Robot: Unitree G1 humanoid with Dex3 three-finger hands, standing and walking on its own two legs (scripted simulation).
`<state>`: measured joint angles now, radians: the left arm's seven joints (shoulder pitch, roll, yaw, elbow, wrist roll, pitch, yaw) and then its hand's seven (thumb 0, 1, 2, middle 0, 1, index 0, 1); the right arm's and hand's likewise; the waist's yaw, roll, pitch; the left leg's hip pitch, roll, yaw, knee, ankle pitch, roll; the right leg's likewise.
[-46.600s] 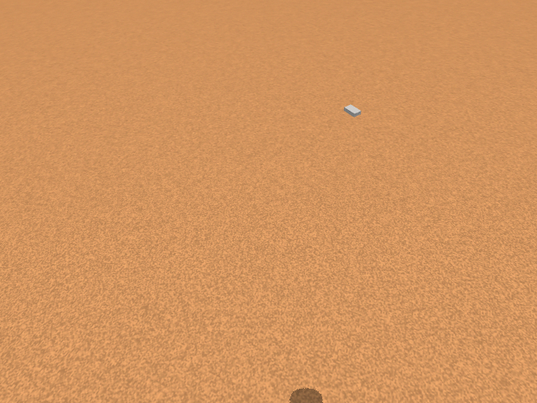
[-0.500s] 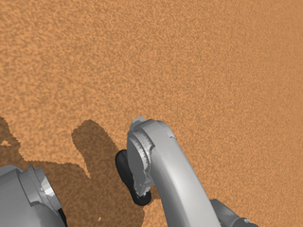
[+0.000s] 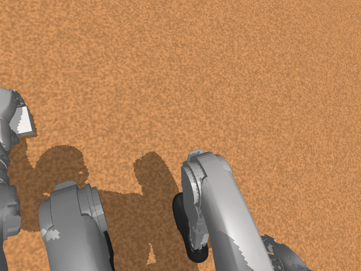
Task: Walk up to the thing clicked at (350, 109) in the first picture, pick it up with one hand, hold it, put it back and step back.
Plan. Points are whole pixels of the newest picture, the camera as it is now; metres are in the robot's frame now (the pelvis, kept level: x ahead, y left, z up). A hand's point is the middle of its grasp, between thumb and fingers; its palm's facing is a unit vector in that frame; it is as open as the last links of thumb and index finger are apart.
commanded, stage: settle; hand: left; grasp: from above
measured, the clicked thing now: (5, 124) +0.46 +0.32 -0.23
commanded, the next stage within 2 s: lift in 0.16 s
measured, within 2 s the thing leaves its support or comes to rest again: neither
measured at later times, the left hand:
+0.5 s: hand out of the picture +0.44 +0.31 -0.14, palm faces -0.45 -0.11 -0.89, open 8.6 cm
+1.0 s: hand out of the picture +0.37 +0.32 +0.01, palm faces -0.44 -0.13 -0.89, open 8.7 cm
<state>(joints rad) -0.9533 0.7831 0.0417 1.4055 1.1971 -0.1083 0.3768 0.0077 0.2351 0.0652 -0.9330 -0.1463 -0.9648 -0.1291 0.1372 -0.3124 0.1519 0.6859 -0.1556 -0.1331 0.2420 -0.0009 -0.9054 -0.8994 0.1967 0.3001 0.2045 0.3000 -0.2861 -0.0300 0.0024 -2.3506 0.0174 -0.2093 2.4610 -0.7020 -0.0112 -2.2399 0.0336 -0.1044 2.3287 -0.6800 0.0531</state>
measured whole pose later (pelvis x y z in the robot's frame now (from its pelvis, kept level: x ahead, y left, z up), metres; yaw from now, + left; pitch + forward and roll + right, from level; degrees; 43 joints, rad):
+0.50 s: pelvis -0.01 -0.01 +0.02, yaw +3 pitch +34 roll -9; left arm -0.91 0.72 0.06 1.25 1.17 -0.12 0.23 0.00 0.26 0.04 -0.92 -0.16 -0.94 -0.16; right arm 0.19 -0.28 0.09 0.69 -0.11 -0.02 0.15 0.00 -0.91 -0.90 0.20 0.30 0.21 0.30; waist -0.25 0.01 -0.04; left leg -2.30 0.01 -0.16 2.37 -0.66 -0.02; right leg -2.22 0.02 -0.07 2.28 -0.66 0.05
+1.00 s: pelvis -0.01 +0.00 +0.12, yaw +7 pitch +33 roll -6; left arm -0.61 0.60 -0.04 0.85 1.04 -0.07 0.08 -0.01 0.23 0.13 -0.88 -0.24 -0.90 -0.24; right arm 0.16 -0.26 0.00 0.64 -0.01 0.04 0.05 0.00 -0.90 -0.90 0.20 0.30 0.21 0.30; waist -0.12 0.03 -0.18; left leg -1.98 0.02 -0.09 2.03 -0.64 0.00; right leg -1.91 0.00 -0.03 1.97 -0.64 0.05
